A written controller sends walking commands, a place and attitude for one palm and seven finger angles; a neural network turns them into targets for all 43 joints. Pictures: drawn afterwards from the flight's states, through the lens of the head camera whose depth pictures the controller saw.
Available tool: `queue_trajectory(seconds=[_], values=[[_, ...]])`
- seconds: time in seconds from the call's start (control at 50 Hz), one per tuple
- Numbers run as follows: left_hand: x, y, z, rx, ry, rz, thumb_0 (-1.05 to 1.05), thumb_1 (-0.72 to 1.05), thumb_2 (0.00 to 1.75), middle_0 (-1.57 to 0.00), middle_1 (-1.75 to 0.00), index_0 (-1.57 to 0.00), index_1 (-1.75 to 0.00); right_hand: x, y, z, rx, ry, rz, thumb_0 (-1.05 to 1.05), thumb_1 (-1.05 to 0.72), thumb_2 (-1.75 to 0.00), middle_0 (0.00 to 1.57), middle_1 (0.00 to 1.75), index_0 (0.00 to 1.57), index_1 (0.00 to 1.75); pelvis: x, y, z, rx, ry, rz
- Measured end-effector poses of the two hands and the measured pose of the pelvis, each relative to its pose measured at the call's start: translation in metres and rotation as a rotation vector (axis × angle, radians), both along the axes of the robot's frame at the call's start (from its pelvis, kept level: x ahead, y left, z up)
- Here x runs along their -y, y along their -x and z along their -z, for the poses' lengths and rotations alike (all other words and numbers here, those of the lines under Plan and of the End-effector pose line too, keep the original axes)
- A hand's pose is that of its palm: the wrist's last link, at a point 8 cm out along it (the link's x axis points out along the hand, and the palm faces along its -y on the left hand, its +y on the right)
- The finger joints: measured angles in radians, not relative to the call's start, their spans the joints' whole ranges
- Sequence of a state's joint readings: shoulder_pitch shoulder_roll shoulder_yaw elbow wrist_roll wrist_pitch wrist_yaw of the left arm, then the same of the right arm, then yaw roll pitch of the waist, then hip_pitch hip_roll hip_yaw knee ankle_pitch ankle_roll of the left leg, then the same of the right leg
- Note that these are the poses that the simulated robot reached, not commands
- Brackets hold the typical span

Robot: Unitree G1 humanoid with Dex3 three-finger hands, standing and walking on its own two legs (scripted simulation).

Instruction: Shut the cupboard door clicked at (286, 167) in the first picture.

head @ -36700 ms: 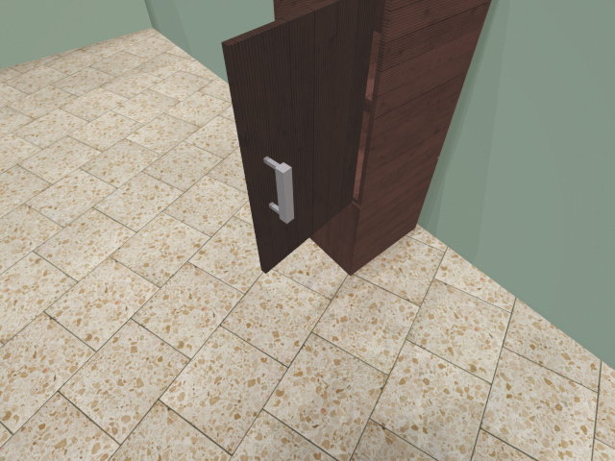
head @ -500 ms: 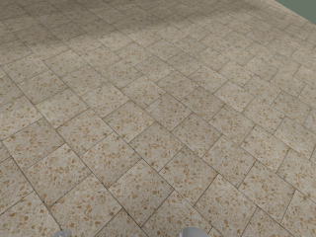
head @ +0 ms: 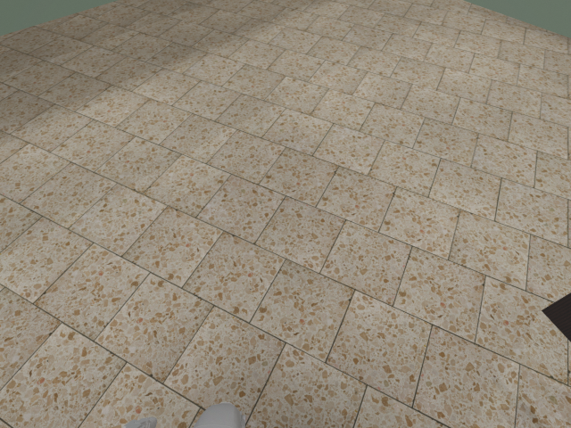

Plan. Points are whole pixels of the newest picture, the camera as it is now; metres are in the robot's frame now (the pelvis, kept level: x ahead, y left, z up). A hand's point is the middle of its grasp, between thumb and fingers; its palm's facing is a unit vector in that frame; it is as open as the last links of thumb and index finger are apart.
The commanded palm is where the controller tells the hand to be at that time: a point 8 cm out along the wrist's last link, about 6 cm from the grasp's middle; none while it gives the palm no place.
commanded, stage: turn to face it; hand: left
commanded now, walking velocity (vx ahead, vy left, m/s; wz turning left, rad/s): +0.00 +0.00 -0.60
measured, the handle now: out of the picture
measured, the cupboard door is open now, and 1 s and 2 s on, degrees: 71 71 71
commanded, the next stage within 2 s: take the last steps up to it in 1.64 s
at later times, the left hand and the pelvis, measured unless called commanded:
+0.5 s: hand (159, 404) +0.17 +0.22 -0.16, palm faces -0.30 -0.93 -0.23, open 7.4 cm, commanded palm none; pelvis +0.01 +0.03 +0.00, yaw -19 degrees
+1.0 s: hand (218, 388) +0.20 +0.13 -0.17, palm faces -0.54 -0.81 -0.20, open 7.4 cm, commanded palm none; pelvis +0.03 +0.01 +0.00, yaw -35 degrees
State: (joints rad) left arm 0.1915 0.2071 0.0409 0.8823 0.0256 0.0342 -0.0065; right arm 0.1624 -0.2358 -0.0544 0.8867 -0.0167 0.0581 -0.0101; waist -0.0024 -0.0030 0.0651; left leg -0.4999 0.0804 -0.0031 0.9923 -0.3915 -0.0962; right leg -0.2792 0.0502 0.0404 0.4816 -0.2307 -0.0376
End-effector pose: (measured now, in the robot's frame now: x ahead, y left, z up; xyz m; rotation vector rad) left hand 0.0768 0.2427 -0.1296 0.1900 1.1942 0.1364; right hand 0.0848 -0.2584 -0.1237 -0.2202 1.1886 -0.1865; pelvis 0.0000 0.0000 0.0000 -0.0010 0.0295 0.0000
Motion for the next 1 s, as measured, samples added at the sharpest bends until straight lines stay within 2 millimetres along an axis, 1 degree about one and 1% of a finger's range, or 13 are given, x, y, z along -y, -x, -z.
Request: queue_trajectory(seconds=[0.1, 0.16, 0.28, 0.38, 0.44, 0.48, 0.56, 0.6, 0.66, 0.72, 0.84, 0.92, 1.0], values=[[-0.016, 0.004, 0.015, -0.049, 0.026, 0.017, 0.00, 0.91, 0.89, -0.21, -0.30, -0.20, -0.30, -0.016, -0.014, -0.009, 0.059, 0.031, 0.020, 0.00, -0.91, -0.90, 0.20, 0.30, 0.20, 0.29, -0.019, -0.004, 0.004, -0.008, 0.010, 0.057], [-0.032, 0.000, 0.029, -0.076, 0.037, 0.030, 0.00, 0.91, 0.89, -0.21, -0.30, -0.20, -0.30, -0.028, -0.014, -0.012, 0.094, 0.058, 0.038, 0.00, -0.90, -0.90, 0.20, 0.30, 0.20, 0.29, -0.032, -0.006, 0.010, -0.011, 0.017, 0.095], [-0.052, -0.025, 0.021, -0.097, 0.027, 0.115, 0.01, 0.91, 0.90, -0.20, -0.30, -0.20, -0.30, -0.044, 0.016, -0.025, 0.067, 0.071, 0.099, 0.00, -0.90, -0.90, 0.20, 0.30, 0.21, 0.30, -0.044, -0.009, -0.001, 0.006, 0.045, 0.187], [-0.053, -0.055, 0.010, -0.075, 0.006, 0.186, 0.01, 0.91, 0.90, -0.20, -0.30, -0.20, -0.30, -0.047, 0.053, -0.022, 0.022, 0.053, 0.196, 0.00, -0.90, -0.90, 0.20, 0.30, 0.21, 0.30, -0.046, -0.011, -0.006, 0.007, 0.056, 0.253], [-0.042, -0.077, 0.006, -0.056, -0.006, 0.241, 0.01, 0.91, 0.90, -0.20, -0.30, -0.20, -0.30, -0.045, 0.079, -0.016, -0.013, 0.035, 0.263, 0.00, -0.90, -0.90, 0.20, 0.30, 0.21, 0.30, -0.042, -0.011, -0.005, 0.007, 0.052, 0.293], [-0.029, -0.092, 0.003, -0.036, -0.013, 0.285, 0.01, 0.91, 0.90, -0.20, -0.30, -0.20, -0.30, -0.042, 0.099, -0.009, -0.039, 0.021, 0.310, 0.00, -0.90, -0.90, 0.20, 0.30, 0.21, 0.30, -0.037, -0.010, -0.003, 0.007, 0.048, 0.321], [0.008, -0.122, -0.002, 0.016, -0.030, 0.385, 0.01, 0.91, 0.90, -0.20, -0.30, -0.19, -0.30, -0.031, 0.138, 0.009, -0.083, -0.015, 0.407, 0.00, -0.90, -0.90, 0.20, 0.30, 0.21, 0.30, -0.022, -0.008, 0.005, 0.010, 0.029, 0.379], [0.029, -0.135, -0.002, 0.061, -0.041, 0.432, 0.00, 0.91, 0.90, -0.20, -0.30, -0.20, -0.30, -0.021, 0.156, 0.024, -0.101, -0.033, 0.449, 0.00, -0.90, -0.90, 0.20, 0.30, 0.21, 0.30, -0.011, -0.007, 0.014, 0.011, 0.009, 0.401], [0.053, -0.141, -0.006, 0.096, -0.051, 0.479, 0.00, 0.91, 0.90, -0.20, -0.30, -0.20, -0.30, -0.010, 0.173, 0.034, -0.141, -0.043, 0.496, 0.00, -0.90, -0.90, 0.20, 0.30, 0.20, 0.30, -0.004, -0.004, 0.017, 0.009, 0.016, 0.430], [0.068, -0.138, -0.012, 0.083, -0.052, 0.503, 0.00, 0.91, 0.90, -0.20, -0.30, -0.20, -0.30, -0.003, 0.174, 0.028, -0.135, -0.043, 0.522, 0.01, -0.91, -0.90, 0.20, 0.30, 0.20, 0.29, 0.001, -0.003, 0.009, 0.007, 0.005, 0.461], [0.083, -0.132, -0.008, 0.022, -0.027, 0.549, 0.00, 0.91, 0.89, -0.20, -0.30, -0.20, -0.30, 0.008, 0.155, 0.009, -0.055, -0.026, 0.548, 0.00, -0.91, -0.90, 0.20, 0.30, 0.20, 0.29, 0.006, -0.006, -0.001, -0.006, -0.012, 0.524], [0.082, -0.133, 0.001, -0.016, -0.009, 0.570, 0.00, 0.91, 0.89, -0.21, -0.30, -0.20, -0.30, 0.010, 0.137, 0.001, -0.011, 0.000, 0.563, 0.00, -0.91, -0.90, 0.20, 0.30, 0.20, 0.29, 0.003, -0.015, 0.000, -0.014, -0.008, 0.568], [0.072, -0.143, 0.013, -0.054, 0.000, 0.584, 0.00, 0.91, 0.89, -0.21, -0.30, -0.20, -0.30, 0.006, 0.118, -0.006, 0.035, 0.038, 0.581, 0.00, -0.91, -0.90, 0.20, 0.30, 0.20, 0.29, -0.006, -0.028, 0.004, -0.021, -0.001, 0.616]])
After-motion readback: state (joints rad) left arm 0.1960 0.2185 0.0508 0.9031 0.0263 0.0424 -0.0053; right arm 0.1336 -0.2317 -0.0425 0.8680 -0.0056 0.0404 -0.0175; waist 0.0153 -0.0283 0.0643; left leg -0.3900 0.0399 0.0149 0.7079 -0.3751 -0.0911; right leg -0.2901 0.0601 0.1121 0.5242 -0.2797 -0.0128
